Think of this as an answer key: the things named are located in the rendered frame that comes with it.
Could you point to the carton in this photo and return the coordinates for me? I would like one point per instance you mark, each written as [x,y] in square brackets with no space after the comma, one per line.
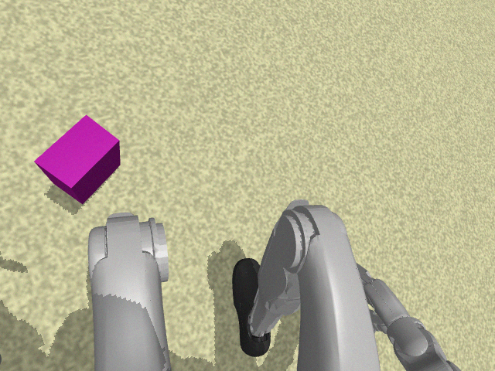
[82,159]

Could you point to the right robot hand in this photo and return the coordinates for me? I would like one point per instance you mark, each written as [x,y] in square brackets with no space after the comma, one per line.
[386,305]

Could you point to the right robot foot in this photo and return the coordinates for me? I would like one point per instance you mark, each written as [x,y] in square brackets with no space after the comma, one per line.
[245,286]

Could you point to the right robot arm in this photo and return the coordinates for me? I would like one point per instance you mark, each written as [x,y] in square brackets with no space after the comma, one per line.
[416,348]

